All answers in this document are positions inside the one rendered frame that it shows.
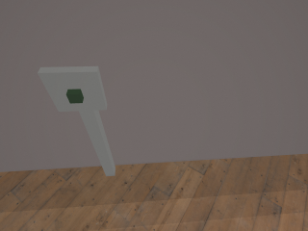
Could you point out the panel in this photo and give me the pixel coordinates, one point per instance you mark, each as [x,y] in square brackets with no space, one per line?
[58,79]

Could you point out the button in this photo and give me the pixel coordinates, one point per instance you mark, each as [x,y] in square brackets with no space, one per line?
[75,96]

